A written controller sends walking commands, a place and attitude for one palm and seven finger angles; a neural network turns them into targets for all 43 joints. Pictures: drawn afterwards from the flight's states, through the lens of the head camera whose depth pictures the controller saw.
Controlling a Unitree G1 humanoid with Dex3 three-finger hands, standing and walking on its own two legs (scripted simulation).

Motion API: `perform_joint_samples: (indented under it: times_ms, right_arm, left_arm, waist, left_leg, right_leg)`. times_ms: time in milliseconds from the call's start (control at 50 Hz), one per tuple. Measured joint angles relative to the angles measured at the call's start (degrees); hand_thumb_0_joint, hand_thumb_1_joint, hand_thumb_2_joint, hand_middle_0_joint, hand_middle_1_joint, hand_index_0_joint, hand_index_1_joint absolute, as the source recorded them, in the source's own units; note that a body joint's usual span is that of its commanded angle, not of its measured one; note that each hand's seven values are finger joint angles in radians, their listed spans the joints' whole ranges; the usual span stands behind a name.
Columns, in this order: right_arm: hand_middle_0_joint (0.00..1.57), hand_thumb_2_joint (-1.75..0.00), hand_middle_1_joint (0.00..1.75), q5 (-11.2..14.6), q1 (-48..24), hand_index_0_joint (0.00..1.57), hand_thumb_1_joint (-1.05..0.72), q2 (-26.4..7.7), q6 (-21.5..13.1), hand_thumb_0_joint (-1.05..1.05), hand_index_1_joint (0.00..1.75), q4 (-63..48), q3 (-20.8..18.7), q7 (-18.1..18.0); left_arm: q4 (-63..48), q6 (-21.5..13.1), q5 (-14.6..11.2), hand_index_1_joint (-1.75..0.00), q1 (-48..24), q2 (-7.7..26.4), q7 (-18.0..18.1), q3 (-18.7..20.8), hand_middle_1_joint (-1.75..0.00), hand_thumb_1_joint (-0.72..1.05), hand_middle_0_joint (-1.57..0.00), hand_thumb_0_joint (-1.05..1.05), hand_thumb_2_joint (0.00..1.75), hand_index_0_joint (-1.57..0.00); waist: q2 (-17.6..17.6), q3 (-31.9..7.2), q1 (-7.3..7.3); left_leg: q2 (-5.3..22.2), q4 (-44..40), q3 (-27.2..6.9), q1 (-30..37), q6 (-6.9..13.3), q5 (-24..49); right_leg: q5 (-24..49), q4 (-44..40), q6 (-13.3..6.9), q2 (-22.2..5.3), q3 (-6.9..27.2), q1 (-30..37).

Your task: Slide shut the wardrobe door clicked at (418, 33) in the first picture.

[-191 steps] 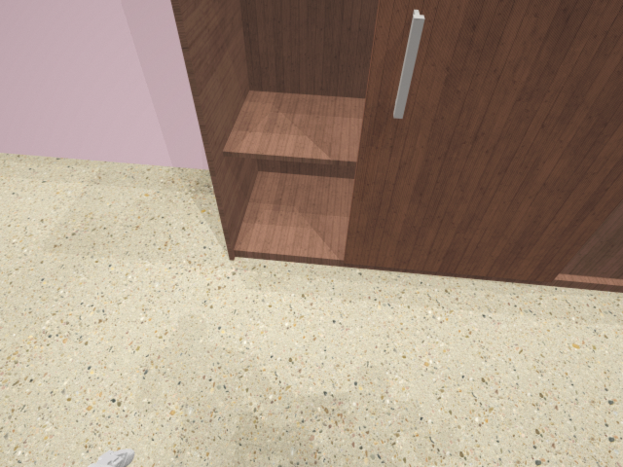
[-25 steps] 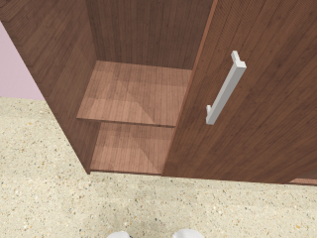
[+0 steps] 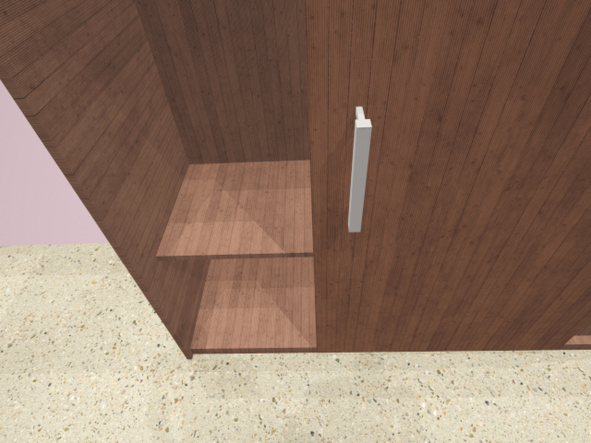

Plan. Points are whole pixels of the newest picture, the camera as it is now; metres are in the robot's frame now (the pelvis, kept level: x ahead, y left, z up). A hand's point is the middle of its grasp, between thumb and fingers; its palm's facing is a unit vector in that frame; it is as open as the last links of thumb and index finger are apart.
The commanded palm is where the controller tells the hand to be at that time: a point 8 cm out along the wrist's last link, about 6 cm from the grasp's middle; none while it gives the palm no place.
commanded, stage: come to a stop and stand still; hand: right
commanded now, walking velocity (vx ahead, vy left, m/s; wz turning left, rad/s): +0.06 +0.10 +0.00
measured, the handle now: (356, 174) +0.54 -0.08 +0.08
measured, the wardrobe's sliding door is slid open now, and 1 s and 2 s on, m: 0.45 0.45 0.45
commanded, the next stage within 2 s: look again from close up in 0.60 s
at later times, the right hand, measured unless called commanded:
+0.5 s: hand out of the picture +0.08 -0.14 -0.19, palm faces +0.06 +0.98 -0.21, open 7.2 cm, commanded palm none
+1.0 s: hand out of the picture -0.02 -0.16 -0.19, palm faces +0.06 +0.98 -0.19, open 7.4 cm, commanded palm none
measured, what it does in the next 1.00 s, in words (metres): steps on the spot: left foot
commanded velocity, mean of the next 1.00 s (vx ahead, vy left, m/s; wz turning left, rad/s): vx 0.00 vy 0.01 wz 0.00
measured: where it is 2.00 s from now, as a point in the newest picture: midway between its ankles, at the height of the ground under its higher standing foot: outside the picture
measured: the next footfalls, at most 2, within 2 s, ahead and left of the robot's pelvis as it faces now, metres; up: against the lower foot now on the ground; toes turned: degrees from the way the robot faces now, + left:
left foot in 0.24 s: +0.03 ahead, +0.14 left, +0.00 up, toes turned +3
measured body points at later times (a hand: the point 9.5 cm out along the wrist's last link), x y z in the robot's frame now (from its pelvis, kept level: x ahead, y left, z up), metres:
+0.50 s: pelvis +0.02 +0.04 -0.02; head +0.02 +0.04 +0.43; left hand +0.05 +0.27 -0.17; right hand +0.07 -0.19 -0.17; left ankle -0.01 +0.13 -0.75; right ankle -0.03 -0.09 -0.75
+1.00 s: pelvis +0.00 +0.01 -0.01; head +0.01 +0.00 +0.44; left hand +0.02 +0.24 -0.16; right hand -0.02 -0.21 -0.17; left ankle -0.01 +0.13 -0.75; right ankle -0.03 -0.09 -0.75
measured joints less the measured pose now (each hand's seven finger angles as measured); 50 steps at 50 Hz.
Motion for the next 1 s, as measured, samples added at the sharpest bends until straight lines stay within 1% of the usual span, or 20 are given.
perform_joint_samples:
  times_ms: [80,120,160,180,200,220,240,260,300,340,360,400,440,480,540,600,700,800,1000]
  right_arm:
    - [0.19,-0.89,0.30,0.20,0.39,0.20,-0.91,0.70,0.62,0.00,0.30,1.41,0.52,0.10]
    - [0.19,-0.89,0.30,0.42,-0.58,0.20,-0.91,1.26,0.90,0.01,0.30,1.61,0.84,0.05]
    - [0.19,-0.89,0.30,0.68,-1.95,0.20,-0.91,1.94,0.74,0.01,0.30,1.39,1.13,-0.06]
    - [0.19,-0.89,0.30,0.81,-2.65,0.20,-0.91,2.32,0.46,0.01,0.30,1.16,1.25,-0.15]
    - [0.19,-0.89,0.30,1.01,-3.06,0.20,-0.91,2.41,-0.08,0.01,0.30,0.42,2.05,-0.20]
    - [0.19,-0.89,0.30,0.98,-2.96,0.20,-0.91,2.32,-0.73,0.01,0.30,-1.04,2.60,-0.27]
    - [0.20,-0.89,0.30,0.76,-3.03,0.20,-0.91,2.47,-1.51,0.00,0.30,-2.12,2.66,-0.65]
    - [0.20,-0.89,0.30,0.54,-3.64,0.20,-0.91,3.12,-1.94,0.01,0.30,-2.32,2.71,-1.35]
    - [0.20,-0.89,0.30,0.34,-4.23,0.20,-0.93,3.84,-2.26,0.01,0.30,-2.54,3.01,-2.07]
    - [0.20,-0.89,0.30,0.50,-4.41,0.20,-0.93,3.96,-2.79,0.01,0.30,-3.01,2.92,-2.43]
    - [0.20,-0.89,0.30,0.56,-4.55,0.20,-0.94,3.96,-2.99,0.01,0.30,-3.26,2.82,-2.69]
    - [0.20,-0.89,0.30,0.64,-4.80,0.20,-0.94,3.85,-3.16,0.01,0.30,-3.70,2.76,-3.06]
    - [0.20,-0.89,0.30,0.84,-5.11,0.20,-0.94,3.58,-3.11,0.01,0.30,-3.89,2.76,-3.23]
    - [0.20,-0.89,0.30,1.05,-5.37,0.20,-0.94,3.44,-3.16,0.01,0.30,-4.14,2.72,-3.27]
    - [0.20,-0.89,0.30,1.13,-5.11,0.20,-0.95,3.62,-3.57,0.00,0.30,-4.30,2.84,-3.12]
    - [0.20,-0.89,0.30,1.02,-4.36,0.20,-0.94,3.50,-3.51,0.00,0.30,-4.10,3.00,-2.91]
    - [0.20,-0.89,0.30,0.97,-2.94,0.20,-0.92,3.13,-2.95,0.00,0.30,-3.31,3.24,-2.59]
    - [0.20,-0.89,0.30,0.96,-1.62,0.20,-0.91,3.13,-2.70,0.00,0.30,-2.02,3.48,-2.32]
    - [0.20,-0.89,0.30,0.97,-0.11,0.20,-0.90,3.85,-2.60,0.00,0.30,0.44,3.72,-2.27]
  left_arm:
    - [0.72,-1.16,0.21,-0.30,1.29,-0.87,0.94,0.27,-0.30,0.90,-0.20,0.01,0.90,-0.20]
    - [1.20,-1.28,0.36,-0.30,1.64,-0.92,1.21,0.45,-0.30,0.90,-0.20,0.01,0.90,-0.20]
    - [1.94,-1.08,0.41,-0.30,1.88,-0.70,1.29,0.65,-0.30,0.90,-0.20,0.01,0.90,-0.20]
    - [2.38,-0.91,0.36,-0.30,2.01,-0.49,1.28,0.79,-0.30,0.90,-0.20,0.01,0.90,-0.20]
    - [2.21,-0.28,0.13,-0.30,2.25,-0.20,1.05,0.69,-0.30,0.90,-0.20,0.01,0.90,-0.20]
    - [1.67,0.22,0.13,-0.30,2.59,0.04,0.71,0.65,-0.30,0.90,-0.20,0.01,0.90,-0.20]
    - [1.22,0.47,0.14,-0.30,2.41,0.35,0.51,0.79,-0.30,0.90,-0.20,0.01,0.90,-0.20]
    - [0.97,0.66,0.06,-0.30,1.65,1.03,0.44,1.00,-0.30,0.90,-0.20,0.01,0.90,-0.20]
    - [0.04,0.58,-0.14,-0.30,0.72,2.16,0.33,1.47,-0.30,0.90,-0.20,0.01,0.90,-0.20]
    - [-0.71,0.39,-0.18,-0.30,0.07,2.56,0.27,1.54,-0.30,0.91,-0.20,0.01,0.90,-0.20]
    - [-1.05,0.35,-0.24,-0.30,-0.37,2.62,0.28,1.55,-0.30,0.91,-0.20,0.01,0.90,-0.20]
    - [-1.63,0.12,-0.37,-0.30,-1.44,2.67,0.31,1.52,-0.30,0.91,-0.20,0.01,0.90,-0.20]
    - [-2.01,-0.31,-0.34,-0.30,-2.74,2.53,0.36,1.38,-0.30,0.91,-0.20,0.01,0.90,-0.20]
    - [-2.40,-0.55,-0.12,-0.30,-4.38,2.55,0.65,1.23,-0.30,0.91,-0.20,0.01,0.90,-0.20]
    - [-3.06,-0.48,-0.14,-0.30,-6.83,3.69,0.97,1.40,-0.30,0.93,-0.20,0.01,0.90,-0.20]
    - [-3.89,-0.45,-0.26,-0.30,-8.80,4.33,0.84,1.43,-0.30,0.93,-0.19,0.01,0.90,-0.20]
    - [-4.18,-0.40,-0.29,-0.30,-10.17,4.30,0.44,0.96,-0.30,0.92,-0.19,0.01,0.90,-0.20]
    - [-3.08,-0.28,-0.38,-0.30,-9.68,3.85,0.15,0.45,-0.30,0.91,-0.20,0.01,0.90,-0.20]
    - [0.43,-0.37,-0.63,-0.30,-6.12,3.91,0.04,-0.01,-0.30,0.92,-0.20,0.01,0.90,-0.20]
  waist:
    - [-0.01,1.57,1.51]
    - [-0.59,2.67,2.44]
    - [-1.38,3.51,3.06]
    - [-1.81,3.75,3.19]
    - [-2.02,3.85,2.95]
    - [-1.82,3.42,2.38]
    - [-1.74,3.25,1.88]
    - [-3.13,3.78,2.04]
    - [-5.68,3.98,3.16]
    - [-6.23,3.20,3.65]
    - [-6.13,2.83,3.56]
    - [-5.63,2.14,3.18]
    - [-4.70,1.34,2.77]
    - [-3.97,1.05,1.99]
    - [-4.27,1.04,1.09]
    - [-4.42,1.34,0.79]
    - [-4.13,2.08,0.32]
    - [-4.02,2.96,-0.15]
    - [-3.82,4.02,-0.08]
  left_leg:
    - [0.75,-3.98,0.83,2.54,-0.17,-3.59]
    - [0.87,-8.11,1.38,4.20,0.09,-6.30]
    - [0.82,-13.34,1.76,6.11,0.51,-7.51]
    - [0.81,-16.44,1.98,7.26,0.71,-6.59]
    - [0.91,-18.98,2.22,8.17,1.32,-6.05]
    - [1.09,-21.80,1.75,8.60,1.75,-5.19]
    - [1.05,-23.16,1.01,8.05,2.41,-2.56]
    - [0.02,-21.86,1.40,7.33,2.85,-1.75]
    - [-1.51,-20.84,3.10,7.63,3.43,-2.58]
    - [-1.93,-21.06,4.41,8.62,3.78,-3.52]
    - [-2.07,-21.30,4.87,9.27,3.92,-3.79]
    - [-2.29,-21.64,5.53,10.61,4.11,-4.21]
    - [-2.03,-21.63,5.91,11.51,4.00,-4.73]
    - [-1.77,-22.07,5.81,12.39,3.84,-4.79]
    - [-1.82,-23.35,5.43,13.57,3.55,-4.13]
    - [-1.55,-24.36,5.01,14.39,3.30,-3.45]
    - [-0.93,-26.04,4.68,15.35,2.80,-2.23]
    - [-0.39,-27.83,4.43,15.91,2.24,-0.77]
    - [1.05,-29.89,3.92,16.60,0.87,1.24]
  right_leg:
    - [0.28,-0.59,-0.11,0.48,-0.78,-0.19]
    - [-0.04,0.13,0.10,0.27,-0.69,-0.60]
    - [-0.66,1.37,0.55,-0.09,-0.55,-1.18]
    - [-1.15,2.25,0.85,-0.26,-0.53,-1.55]
    - [-1.98,3.73,1.23,-0.37,-0.80,-2.28]
    - [-3.50,6.57,1.59,-0.32,-1.45,-4.18]
    - [-5.38,10.09,2.00,-0.48,-2.10,-6.32]
    - [-6.98,13.11,2.09,-1.57,-1.64,-7.70]
    - [-8.43,16.62,1.73,-3.14,0.03,-9.05]
    - [-8.93,19.46,1.20,-3.49,0.57,-9.95]
    - [-8.97,20.07,1.04,-3.51,0.54,-9.98]
    - [-9.16,18.63,1.05,-3.61,0.34,-8.64]
    - [-10.01,16.17,2.51,-3.44,0.59,-6.67]
    - [-9.45,15.22,2.94,-3.16,0.47,-5.59]
    - [-9.03,14.29,2.57,-3.15,0.05,-4.43]
    - [-8.38,12.95,2.28,-2.83,-0.39,-3.34]
    - [-6.93,10.79,1.75,-2.12,-0.76,-2.14]
    - [-5.61,9.11,1.13,-1.50,-1.04,-1.62]
    - [-3.68,6.89,-0.33,0.06,-1.58,-0.84]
